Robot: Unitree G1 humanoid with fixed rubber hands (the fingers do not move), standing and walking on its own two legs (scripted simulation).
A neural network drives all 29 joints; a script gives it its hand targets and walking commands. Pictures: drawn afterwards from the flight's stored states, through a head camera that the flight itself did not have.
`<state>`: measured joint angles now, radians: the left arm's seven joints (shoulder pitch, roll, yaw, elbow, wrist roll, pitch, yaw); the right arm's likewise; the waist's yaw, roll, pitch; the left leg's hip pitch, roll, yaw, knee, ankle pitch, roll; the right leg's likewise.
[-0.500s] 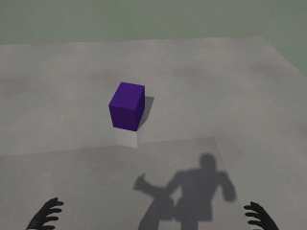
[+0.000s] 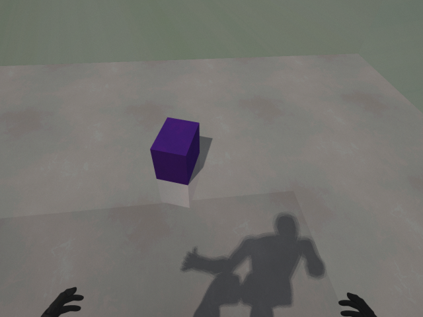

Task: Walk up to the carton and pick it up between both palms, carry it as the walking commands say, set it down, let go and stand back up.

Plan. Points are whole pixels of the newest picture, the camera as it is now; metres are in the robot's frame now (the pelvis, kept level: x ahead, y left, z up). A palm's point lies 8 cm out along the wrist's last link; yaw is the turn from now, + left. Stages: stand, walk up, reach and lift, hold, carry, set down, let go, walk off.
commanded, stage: stand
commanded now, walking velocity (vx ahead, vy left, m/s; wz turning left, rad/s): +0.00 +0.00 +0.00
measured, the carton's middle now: (177, 151) +1.10 +0.21 -0.64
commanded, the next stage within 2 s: walk up in 0.14 s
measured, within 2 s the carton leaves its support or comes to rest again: neither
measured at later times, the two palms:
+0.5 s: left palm out of the picture +0.04 +0.31 -0.10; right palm out of the picture +0.14 -0.28 -0.10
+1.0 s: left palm (71, 238) +0.31 +0.34 -0.12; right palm (300, 302) +0.18 -0.18 -0.11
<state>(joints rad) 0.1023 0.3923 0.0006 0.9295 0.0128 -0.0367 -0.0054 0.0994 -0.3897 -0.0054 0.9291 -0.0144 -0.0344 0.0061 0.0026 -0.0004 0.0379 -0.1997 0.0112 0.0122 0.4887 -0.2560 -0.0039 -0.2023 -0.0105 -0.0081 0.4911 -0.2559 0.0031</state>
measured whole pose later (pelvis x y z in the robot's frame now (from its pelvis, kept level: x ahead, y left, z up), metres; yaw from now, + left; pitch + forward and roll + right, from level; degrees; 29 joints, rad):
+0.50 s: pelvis +0.01 +0.01 +0.01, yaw +4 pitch +0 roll +1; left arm 0.24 0.33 0.04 0.97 0.03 -0.03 0.01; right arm 0.16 -0.35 -0.05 0.92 -0.03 0.02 0.06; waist 0.04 0.00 0.01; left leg -0.43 0.02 0.00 0.89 -0.36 -0.01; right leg -0.17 -0.07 -0.09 0.39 -0.23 0.01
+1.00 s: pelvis +0.20 +0.08 +0.01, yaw +7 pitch +0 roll -2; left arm 0.08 0.26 0.03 0.93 0.02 0.00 -0.07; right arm 0.43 -0.23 -0.05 0.99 -0.03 -0.08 0.01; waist -0.06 -0.03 0.04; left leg 0.03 0.07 0.07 0.27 -0.29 -0.02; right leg -0.58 -0.10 -0.06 0.77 -0.09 0.03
